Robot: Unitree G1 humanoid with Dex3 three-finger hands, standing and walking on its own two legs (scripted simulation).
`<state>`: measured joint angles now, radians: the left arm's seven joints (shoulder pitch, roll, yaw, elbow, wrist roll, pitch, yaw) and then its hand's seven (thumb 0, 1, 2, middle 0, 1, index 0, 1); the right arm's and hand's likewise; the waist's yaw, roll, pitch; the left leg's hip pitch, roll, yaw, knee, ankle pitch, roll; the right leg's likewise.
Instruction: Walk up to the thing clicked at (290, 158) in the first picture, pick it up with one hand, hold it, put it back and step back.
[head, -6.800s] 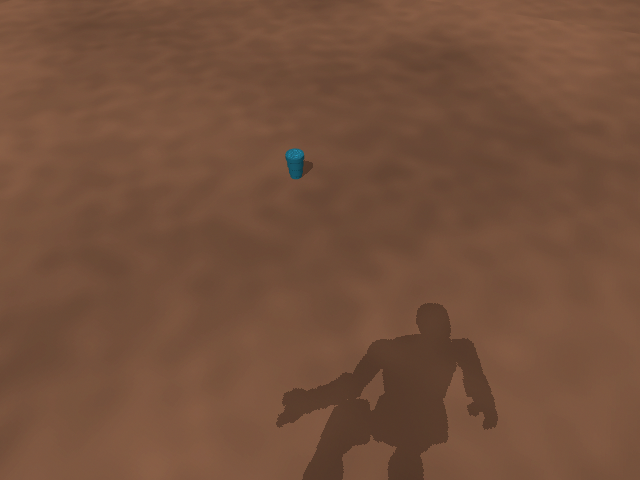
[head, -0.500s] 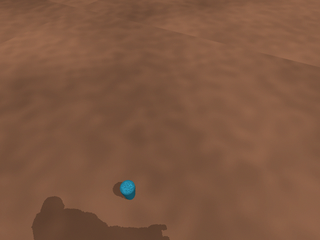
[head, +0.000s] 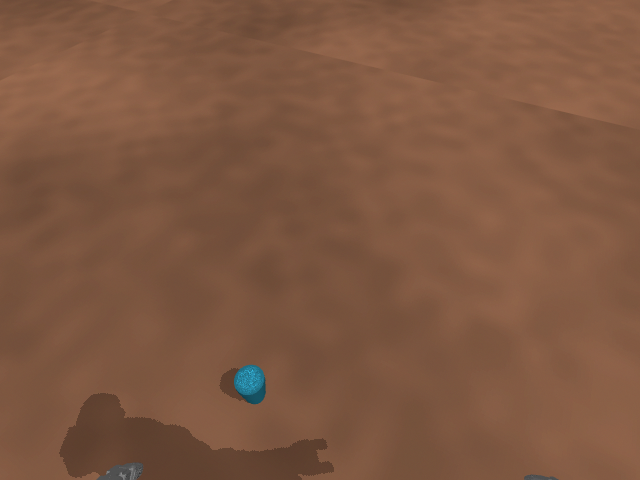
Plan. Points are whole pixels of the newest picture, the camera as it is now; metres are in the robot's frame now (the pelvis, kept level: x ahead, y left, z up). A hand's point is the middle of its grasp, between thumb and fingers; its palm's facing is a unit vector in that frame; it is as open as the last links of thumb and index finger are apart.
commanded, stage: walk up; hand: left
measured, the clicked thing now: (252, 387) +0.48 +0.22 -0.72
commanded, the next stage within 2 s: stand in 0.56 s
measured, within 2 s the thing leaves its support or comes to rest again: neither
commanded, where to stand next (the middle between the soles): +0.09 -0.01 m, yaw -1 degrees
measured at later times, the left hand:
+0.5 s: hand out of the picture +0.08 +0.25 -0.16, palm faces +0.00 -0.94 -0.33, open 7.4 cm
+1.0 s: hand out of the picture +0.08 +0.25 -0.15, palm faces -0.03 -0.94 -0.34, open 7.4 cm
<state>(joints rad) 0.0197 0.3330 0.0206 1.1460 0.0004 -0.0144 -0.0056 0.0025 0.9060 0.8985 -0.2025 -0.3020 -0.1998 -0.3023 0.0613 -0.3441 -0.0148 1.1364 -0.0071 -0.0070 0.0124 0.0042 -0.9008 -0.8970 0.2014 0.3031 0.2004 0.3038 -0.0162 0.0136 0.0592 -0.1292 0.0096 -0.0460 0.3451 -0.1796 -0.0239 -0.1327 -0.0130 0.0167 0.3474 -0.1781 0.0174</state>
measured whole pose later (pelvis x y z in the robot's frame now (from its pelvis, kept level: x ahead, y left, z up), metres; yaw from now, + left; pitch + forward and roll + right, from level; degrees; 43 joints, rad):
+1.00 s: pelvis +0.00 +0.00 +0.00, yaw +0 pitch -2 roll +0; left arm 0.11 0.35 0.00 1.12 0.01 -0.01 -0.01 0.00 0.91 0.90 -0.20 -0.30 -0.20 -0.30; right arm 0.10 -0.36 -0.01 1.14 -0.01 0.00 0.02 0.00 -0.90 -0.90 0.20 0.30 0.20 0.30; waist -0.01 0.00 0.06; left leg -0.11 0.01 -0.04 0.32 -0.17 -0.03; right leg -0.13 -0.01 0.02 0.35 -0.18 0.01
